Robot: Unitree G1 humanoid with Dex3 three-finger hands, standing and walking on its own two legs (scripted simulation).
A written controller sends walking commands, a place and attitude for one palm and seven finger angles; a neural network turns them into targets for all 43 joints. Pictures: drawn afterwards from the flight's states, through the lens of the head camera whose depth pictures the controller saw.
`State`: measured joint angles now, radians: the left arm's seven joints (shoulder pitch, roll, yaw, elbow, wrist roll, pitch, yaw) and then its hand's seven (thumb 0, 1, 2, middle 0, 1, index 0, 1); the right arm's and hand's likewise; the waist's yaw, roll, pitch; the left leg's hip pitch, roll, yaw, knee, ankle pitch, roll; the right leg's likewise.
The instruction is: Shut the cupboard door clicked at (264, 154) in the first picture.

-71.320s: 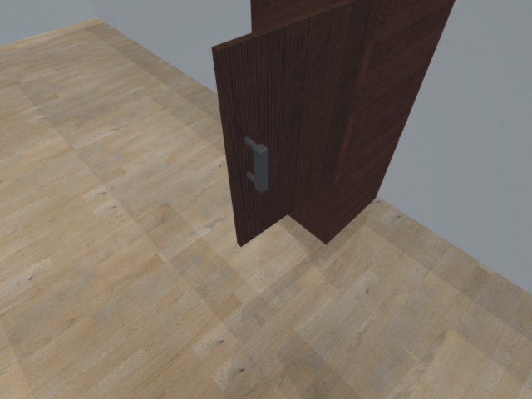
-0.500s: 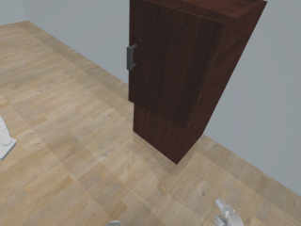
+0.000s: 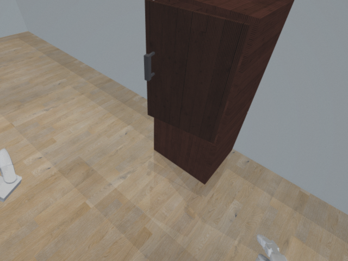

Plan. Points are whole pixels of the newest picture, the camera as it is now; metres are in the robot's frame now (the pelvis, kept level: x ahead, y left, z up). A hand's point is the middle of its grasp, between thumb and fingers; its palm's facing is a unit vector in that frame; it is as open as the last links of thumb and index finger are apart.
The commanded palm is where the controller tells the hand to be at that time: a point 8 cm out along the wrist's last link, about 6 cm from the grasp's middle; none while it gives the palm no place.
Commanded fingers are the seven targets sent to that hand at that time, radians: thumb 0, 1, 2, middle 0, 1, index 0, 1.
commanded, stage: stop stepping back and stand still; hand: left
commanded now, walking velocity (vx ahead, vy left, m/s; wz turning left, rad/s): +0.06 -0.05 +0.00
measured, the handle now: (150, 66) +0.92 +0.13 -0.01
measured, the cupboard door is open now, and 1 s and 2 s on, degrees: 9 9 9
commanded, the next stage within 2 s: let the arm hang, fingers relaxed in 0.62 s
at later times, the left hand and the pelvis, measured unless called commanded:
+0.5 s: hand (41, 150) +0.27 +0.26 +0.17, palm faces +0.41 -0.79 -0.46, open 7.4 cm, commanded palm +0.20 +0.30 +0.18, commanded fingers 0.00 0.90 0.90 -0.20 -0.30 -0.20 -0.30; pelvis +0.05 +0.00 +0.00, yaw -2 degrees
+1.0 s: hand out of the picture +0.10 +0.19 -0.16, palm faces -0.04 -0.99 -0.16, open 7.3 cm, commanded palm none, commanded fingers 0.00 0.90 0.90 -0.20 -0.30 -0.20 -0.30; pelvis +0.02 +0.03 +0.00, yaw -1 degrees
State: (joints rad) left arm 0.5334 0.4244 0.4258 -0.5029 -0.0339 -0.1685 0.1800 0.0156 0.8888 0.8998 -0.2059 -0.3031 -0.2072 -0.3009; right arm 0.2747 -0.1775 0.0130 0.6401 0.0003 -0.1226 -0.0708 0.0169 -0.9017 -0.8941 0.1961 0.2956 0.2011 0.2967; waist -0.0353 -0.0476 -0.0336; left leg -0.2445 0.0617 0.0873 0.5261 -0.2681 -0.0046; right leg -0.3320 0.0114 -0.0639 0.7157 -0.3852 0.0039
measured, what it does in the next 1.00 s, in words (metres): stands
